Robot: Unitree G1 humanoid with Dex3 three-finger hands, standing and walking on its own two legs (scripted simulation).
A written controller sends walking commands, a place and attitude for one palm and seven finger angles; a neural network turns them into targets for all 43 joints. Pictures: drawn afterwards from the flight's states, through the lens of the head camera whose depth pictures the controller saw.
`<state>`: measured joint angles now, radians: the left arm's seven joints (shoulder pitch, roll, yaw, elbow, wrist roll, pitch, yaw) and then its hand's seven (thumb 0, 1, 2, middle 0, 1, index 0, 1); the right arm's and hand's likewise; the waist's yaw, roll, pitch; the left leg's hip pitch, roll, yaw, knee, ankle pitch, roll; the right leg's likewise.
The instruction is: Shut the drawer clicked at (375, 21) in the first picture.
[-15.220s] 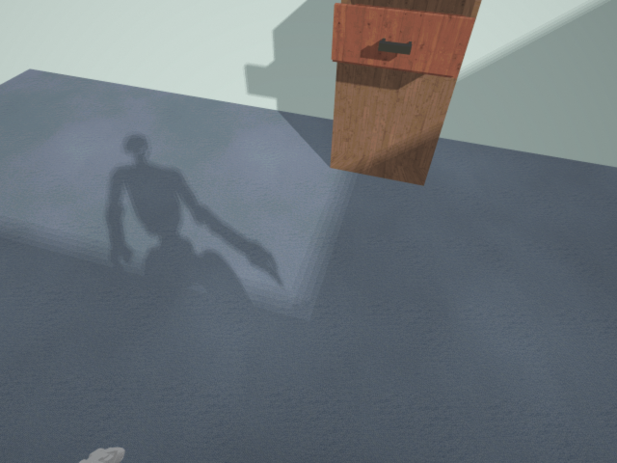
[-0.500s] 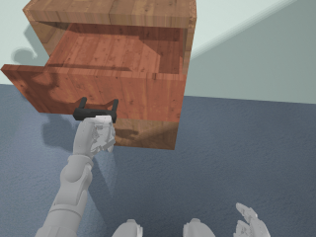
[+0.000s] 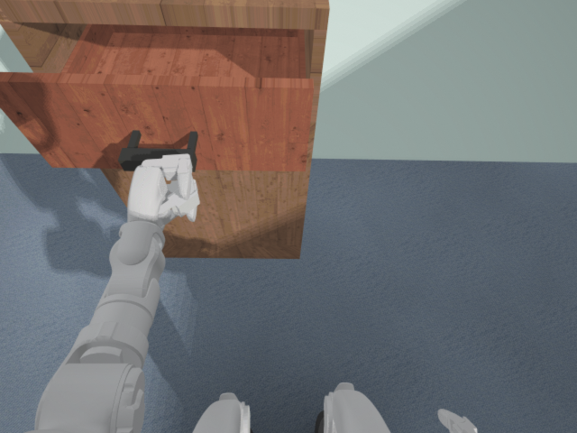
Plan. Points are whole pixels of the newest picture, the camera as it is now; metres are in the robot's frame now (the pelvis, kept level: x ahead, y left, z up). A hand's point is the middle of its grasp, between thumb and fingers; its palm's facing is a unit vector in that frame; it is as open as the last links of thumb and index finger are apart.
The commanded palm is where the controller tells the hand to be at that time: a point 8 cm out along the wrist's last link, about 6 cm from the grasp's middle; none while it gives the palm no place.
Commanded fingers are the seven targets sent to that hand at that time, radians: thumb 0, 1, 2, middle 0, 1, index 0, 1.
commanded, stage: push the drawer shut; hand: left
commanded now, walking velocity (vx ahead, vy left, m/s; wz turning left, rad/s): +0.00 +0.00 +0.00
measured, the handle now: (161, 148) +0.51 +0.18 +0.06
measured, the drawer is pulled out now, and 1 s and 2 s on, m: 0.13 0.02 0.00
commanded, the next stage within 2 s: pull the fist back off the drawer in 1.70 s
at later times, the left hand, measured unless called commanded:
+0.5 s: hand (196, 160) +0.50 +0.13 +0.05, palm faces -0.05 -1.00 -0.04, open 3.1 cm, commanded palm +0.48 +0.18 +0.06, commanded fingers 0.00 0.90 0.90 -1.40 -1.60 -1.40 -1.60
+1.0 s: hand (198, 133) +0.55 +0.13 +0.05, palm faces -0.04 -1.00 -0.04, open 3.1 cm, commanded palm +0.54 +0.17 +0.06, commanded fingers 0.00 0.90 0.90 -1.40 -1.60 -1.40 -1.60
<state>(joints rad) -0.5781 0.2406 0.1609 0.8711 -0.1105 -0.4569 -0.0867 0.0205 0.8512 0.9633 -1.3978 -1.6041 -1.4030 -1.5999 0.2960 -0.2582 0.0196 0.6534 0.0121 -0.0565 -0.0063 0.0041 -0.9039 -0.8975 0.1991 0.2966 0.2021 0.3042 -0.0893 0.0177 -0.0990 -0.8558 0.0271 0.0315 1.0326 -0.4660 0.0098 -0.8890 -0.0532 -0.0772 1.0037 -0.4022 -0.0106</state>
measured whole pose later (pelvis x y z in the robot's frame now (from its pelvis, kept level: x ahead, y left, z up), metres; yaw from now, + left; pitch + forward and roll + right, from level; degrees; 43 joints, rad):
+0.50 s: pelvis +0.01 +0.00 -0.01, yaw -1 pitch +21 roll -1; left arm -0.81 0.33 0.28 1.10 -0.07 -0.48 -0.13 0.00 0.80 0.92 -1.40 -1.60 -1.40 -1.60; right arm 0.34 -0.26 0.02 0.65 -0.01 0.00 0.01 0.00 -0.90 -0.90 0.20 0.30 0.20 0.30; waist -0.14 0.02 -0.11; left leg -0.95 0.04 0.04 1.07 -0.49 0.02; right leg -0.98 -0.04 -0.07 1.02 -0.41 0.00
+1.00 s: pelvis +0.01 +0.01 -0.02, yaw -1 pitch +25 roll -3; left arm -1.03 0.45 0.35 1.25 -0.01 -0.43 -0.12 0.01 0.75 0.90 -1.40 -1.60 -1.40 -1.60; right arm 0.37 -0.27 0.05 0.64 -0.04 0.03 0.02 0.00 -0.90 -0.90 0.20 0.30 0.20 0.30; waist -0.22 0.03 -0.10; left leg -1.06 0.05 0.02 1.12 -0.50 0.02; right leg -1.07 -0.03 -0.08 1.04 -0.40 0.00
